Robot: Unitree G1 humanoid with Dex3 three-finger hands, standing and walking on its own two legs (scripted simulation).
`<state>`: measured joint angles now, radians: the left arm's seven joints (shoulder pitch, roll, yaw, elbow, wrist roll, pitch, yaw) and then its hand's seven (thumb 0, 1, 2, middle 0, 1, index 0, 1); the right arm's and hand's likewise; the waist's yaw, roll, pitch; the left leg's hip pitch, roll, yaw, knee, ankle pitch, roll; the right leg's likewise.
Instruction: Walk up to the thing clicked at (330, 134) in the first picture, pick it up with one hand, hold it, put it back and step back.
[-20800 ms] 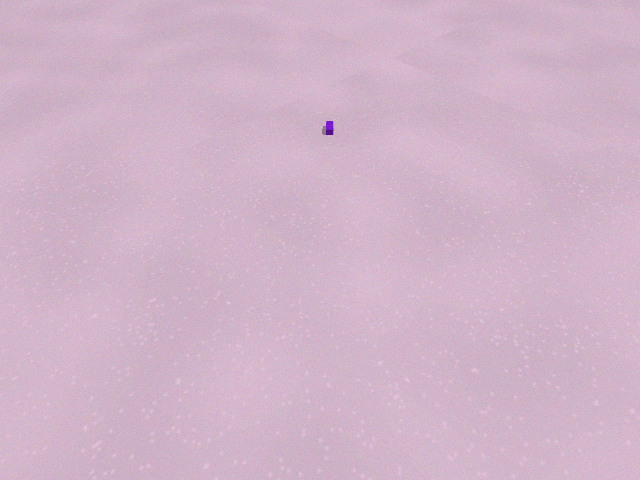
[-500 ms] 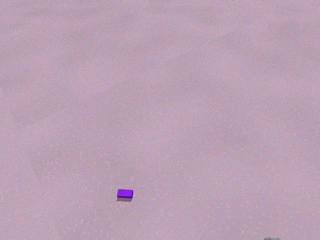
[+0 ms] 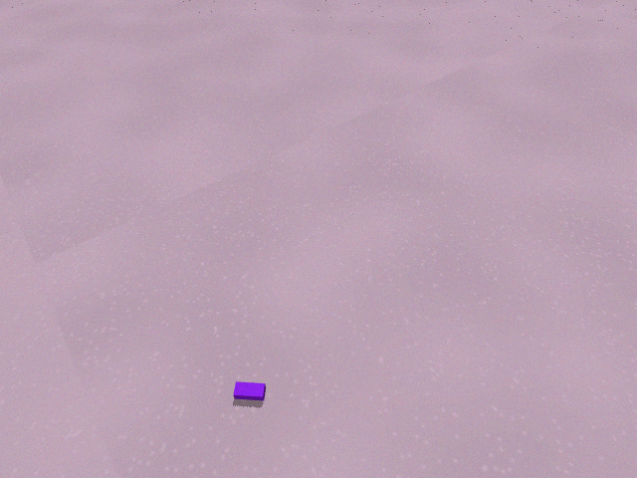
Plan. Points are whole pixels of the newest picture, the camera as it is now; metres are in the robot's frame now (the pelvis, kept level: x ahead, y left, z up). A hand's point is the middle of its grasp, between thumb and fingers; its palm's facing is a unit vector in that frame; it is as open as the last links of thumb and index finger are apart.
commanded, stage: stand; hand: left
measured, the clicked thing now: (249, 391) +0.52 +0.24 -0.77
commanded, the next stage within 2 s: none
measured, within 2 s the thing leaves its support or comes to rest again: neither
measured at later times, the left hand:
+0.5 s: hand out of the picture +0.11 +0.24 -0.16, palm faces -0.04 -0.94 -0.34, open 7.4 cm
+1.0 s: hand out of the picture +0.12 +0.24 -0.15, palm faces -0.04 -0.94 -0.35, open 7.4 cm
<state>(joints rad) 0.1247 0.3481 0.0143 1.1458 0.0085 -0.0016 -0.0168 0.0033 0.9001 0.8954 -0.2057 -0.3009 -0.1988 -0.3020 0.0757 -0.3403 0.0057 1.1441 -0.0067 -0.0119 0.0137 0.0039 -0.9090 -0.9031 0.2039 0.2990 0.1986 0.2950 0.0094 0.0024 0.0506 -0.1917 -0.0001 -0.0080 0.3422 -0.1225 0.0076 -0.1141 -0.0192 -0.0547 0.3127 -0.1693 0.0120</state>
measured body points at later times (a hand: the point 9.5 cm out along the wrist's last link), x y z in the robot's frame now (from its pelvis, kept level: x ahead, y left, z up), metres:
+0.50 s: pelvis +0.03 +0.00 +0.00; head +0.05 -0.01 +0.45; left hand +0.11 +0.29 -0.13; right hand +0.11 -0.31 -0.13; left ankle +0.04 +0.11 -0.75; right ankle +0.00 -0.13 -0.75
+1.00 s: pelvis +0.04 -0.01 +0.00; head +0.05 -0.01 +0.45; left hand +0.13 +0.29 -0.13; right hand +0.12 -0.31 -0.13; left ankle +0.04 +0.11 -0.75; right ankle +0.00 -0.13 -0.75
